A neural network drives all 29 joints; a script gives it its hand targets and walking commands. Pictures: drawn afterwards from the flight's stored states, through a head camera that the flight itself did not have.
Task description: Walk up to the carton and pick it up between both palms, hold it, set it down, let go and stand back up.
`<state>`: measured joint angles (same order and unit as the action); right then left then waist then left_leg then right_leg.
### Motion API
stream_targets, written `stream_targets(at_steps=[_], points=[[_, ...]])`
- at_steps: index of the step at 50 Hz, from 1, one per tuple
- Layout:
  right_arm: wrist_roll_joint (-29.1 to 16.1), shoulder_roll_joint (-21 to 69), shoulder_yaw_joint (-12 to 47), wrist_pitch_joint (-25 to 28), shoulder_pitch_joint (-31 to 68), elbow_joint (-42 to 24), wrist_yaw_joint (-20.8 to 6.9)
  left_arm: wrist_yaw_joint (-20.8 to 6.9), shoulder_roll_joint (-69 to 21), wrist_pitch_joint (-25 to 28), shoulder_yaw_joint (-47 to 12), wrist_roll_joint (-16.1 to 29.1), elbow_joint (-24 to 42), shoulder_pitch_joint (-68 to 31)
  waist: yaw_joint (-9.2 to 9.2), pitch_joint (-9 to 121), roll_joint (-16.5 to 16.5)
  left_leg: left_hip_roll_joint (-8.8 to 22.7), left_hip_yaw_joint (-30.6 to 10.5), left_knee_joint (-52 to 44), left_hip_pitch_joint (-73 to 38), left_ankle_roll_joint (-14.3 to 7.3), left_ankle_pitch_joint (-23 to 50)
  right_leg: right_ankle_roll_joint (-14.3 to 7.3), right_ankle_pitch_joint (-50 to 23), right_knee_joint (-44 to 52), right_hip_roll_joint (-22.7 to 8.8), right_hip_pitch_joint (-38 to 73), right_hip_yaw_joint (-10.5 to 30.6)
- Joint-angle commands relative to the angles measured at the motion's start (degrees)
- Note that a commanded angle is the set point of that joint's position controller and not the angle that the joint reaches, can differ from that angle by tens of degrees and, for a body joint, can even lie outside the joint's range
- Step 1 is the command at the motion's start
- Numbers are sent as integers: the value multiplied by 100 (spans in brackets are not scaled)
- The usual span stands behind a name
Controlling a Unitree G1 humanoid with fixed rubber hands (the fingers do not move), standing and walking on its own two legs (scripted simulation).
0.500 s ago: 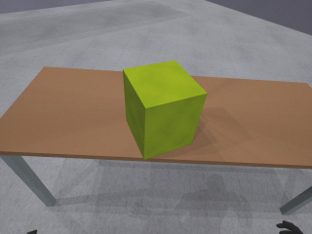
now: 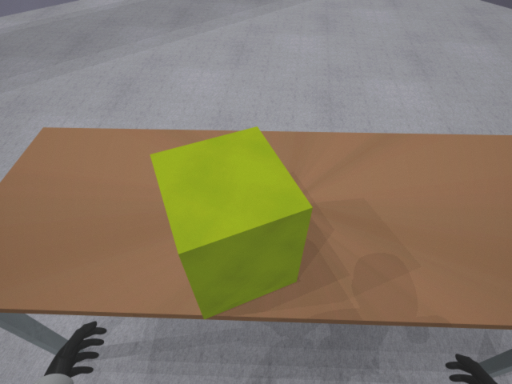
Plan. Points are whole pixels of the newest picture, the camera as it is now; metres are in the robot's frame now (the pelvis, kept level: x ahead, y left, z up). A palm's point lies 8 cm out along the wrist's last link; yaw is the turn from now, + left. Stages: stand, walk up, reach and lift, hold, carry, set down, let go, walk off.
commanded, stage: walk up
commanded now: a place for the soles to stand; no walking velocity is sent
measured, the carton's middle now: (230, 224) +0.41 +0.06 -0.01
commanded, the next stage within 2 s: none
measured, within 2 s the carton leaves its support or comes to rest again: neither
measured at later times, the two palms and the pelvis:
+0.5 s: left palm out of the picture +0.07 +0.34 -0.08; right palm out of the picture +0.12 -0.30 -0.06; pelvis -0.01 +0.01 +0.03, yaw +3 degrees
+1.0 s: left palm out of the picture +0.05 +0.34 -0.08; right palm out of the picture +0.11 -0.28 -0.07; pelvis -0.01 +0.02 +0.03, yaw +4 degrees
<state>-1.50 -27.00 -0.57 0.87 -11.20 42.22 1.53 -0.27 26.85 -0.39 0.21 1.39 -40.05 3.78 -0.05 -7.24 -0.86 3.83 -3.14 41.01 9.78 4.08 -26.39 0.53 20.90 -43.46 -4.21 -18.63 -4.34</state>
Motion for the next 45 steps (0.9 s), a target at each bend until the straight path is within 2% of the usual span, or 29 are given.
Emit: stream_targets(at_steps=[1,2,3,5,6,7,8,9,10,11,12,14,15,17,19,21,22,23,24,26,30,32,34,36,40,41,42,44,45], points=[[2,-1196,-352,-6,-255,39,82,31,1280,17,396,-36,-25,-94,14,1363,-427,204,-74,-343,-175,-453,3211,-651,-4335,817,-807,1148,706],[70,-1307,-352,2,-36,102,88,37,1149,-13,304,27,-171,-101,70,1301,-181,196,-45,-425,-174,-499,3043,-635,-4132,939,-748,1118,764],[22,-1213,-342,-19,23,220,77,42,1180,-29,359,2,-211,-245,42,1273,-502,303,-37,-607,-221,-465,3237,-595,-3783,979,-732,1072,578],[59,-1274,-336,-54,162,479,78,45,1067,-17,302,-33,-367,-121,143,1304,-125,279,-22,-798,-477,-489,3431,-534,-3800,988,-655,1092,495],[28,-1130,-355,-55,321,478,71,50,1158,-19,354,-24,-500,-20,142,1246,-144,263,26,-739,-475,-440,3464,-456,-3950,1103,-695,1190,440],[-7,-1017,-320,-69,320,637,51,56,1117,-4,313,-35,-544,-292,64,1168,-423,326,-1,-902,-523,-465,3599,-524,-3637,1206,-726,1051,431],[24,-1046,-320,-74,535,716,55,52,1106,-19,322,-40,-773,-154,100,1061,-215,284,49,-921,-396,-424,3419,-425,-3841,1378,-658,1206,318],[56,-1147,-348,-69,524,811,37,32,1002,-8,318,27,-816,-222,150,1121,-343,207,52,-1067,-414,-422,3388,-438,-3820,1453,-670,1372,276],[57,-1063,-329,-100,597,966,48,42,971,-7,322,15,-917,-383,138,920,-163,171,91,-1118,-231,-374,2977,-464,-3488,1624,-780,1348,418],[97,-1175,-362,-107,497,1114,66,19,1177,16,365,-6,-927,-404,81,881,-400,138,164,-1172,-504,-388,2702,-523,-3158,1744,-907,1098,584],[70,-1141,-399,-112,732,1136,45,19,1133,-3,375,26,-1030,-418,105,979,-286,226,30,-1276,-577,-403,2631,-446,-2851,1952,-873,1104,483],[9,-1041,-346,-63,702,1242,-11,7,1037,-34,399,57,-1120,-655,-72,1030,-45,374,-37,-1694,-465,-473,2973,-280,-2603,1928,-660,1382,297],[123,-1152,-369,-51,753,1361,6,4,914,-11,354,76,-1174,-652,22,951,180,314,81,-1772,-494,-440,2959,-326,-2261,1977,-651,1281,332],[94,-1068,-357,8,1059,1435,-12,8,814,5,351,42,-1432,-579,66,989,97,397,-178,-2008,-451,-469,3036,-208,-2333,2147,-516,1501,148],[92,-1054,-344,11,1067,1560,-2,18,872,-1,453,31,-1643,-601,99,841,-60,385,-237,-2219,-264,-499,2778,-266,-2263,2228,-481,1716,104],[97,-939,-334,-9,1231,1623,0,9,853,-1,469,-4,-1800,-488,113,764,393,350,-75,-2273,-234,-467,2560,-220,-1585,2487,-526,1589,212],[90,-860,-334,7,1172,1682,-14,12,888,29,504,-21,-1824,-494,115,779,210,370,-199,-2453,-199,-490,2345,-221,-1559,2425,-519,1680,134],[113,-812,-302,36,1065,1735,-10,11,757,25,426,18,-1810,-529,116,594,451,374,-250,-2433,-33,-492,2577,-250,-1751,2477,-559,1776,210],[107,-820,-327,28,1078,1797,16,5,779,14,474,-11,-1921,-502,73,842,246,397,-158,-2486,-146,-525,2434,-224,-1619,2475,-559,1759,135],[89,-882,-315,65,1154,1814,-3,7,699,46,423,5,-2025,-511,71,757,493,383,-317,-2527,-57,-502,2274,-168,-1575,2585,-490,1834,179],[110,-766,-303,106,1108,1862,18,12,722,75,490,-68,-2077,-411,99,706,171,397,-331,-2679,-75,-579,2477,-204,-1621,2621,-522,1838,83],[88,-852,-323,86,1185,1880,4,2,671,60,519,-45,-2112,-345,155,506,459,303,-300,-2757,176,-502,1821,-213,-1439,2685,-507,1825,94],[83,-783,-321,111,1091,1912,-3,-20,679,64,498,-31,-2112,-343,144,571,90,345,-310,-2716,99,-540,2353,-152,-1496,2693,-465,1794,26],[95,-762,-343,107,1073,1815,7,13,696,69,498,-93,-2130,-249,57,900,379,301,-234,-2620,-158,-509,2685,-146,-1899,2613,-554,1897,54],[98,-806,-317,83,966,1776,39,10,598,56,492,-78,-2080,-243,90,678,208,323,-321,-2657,-63,-523,2672,-129,-1971,2685,-511,1864,148],[132,-792,-358,82,1016,1737,5,10,621,84,542,-78,-2104,-229,108,729,-90,373,-293,-2670,-173,-483,2757,-163,-2034,2679,-555,1893,71],[135,-761,-333,75,1061,1707,0,16,610,109,550,-145,-2106,-151,152,778,133,302,-170,-2574,-129,-510,3017,-177,-2150,2623,-584,1933,97],[104,-725,-349,75,874,1725,-29,14,615,95,567,-96,-2023,-38,90,966,94,302,-178,-2642,-346,-567,2944,-136,-2098,2599,-545,1984,-3],[148,-800,-385,69,891,1808,-19,11,663,80,541,-108,-2065,-296,124,730,-118,294,-217,-2649,-127,-462,2931,-145,-2067,2585,-517,1942,8]])
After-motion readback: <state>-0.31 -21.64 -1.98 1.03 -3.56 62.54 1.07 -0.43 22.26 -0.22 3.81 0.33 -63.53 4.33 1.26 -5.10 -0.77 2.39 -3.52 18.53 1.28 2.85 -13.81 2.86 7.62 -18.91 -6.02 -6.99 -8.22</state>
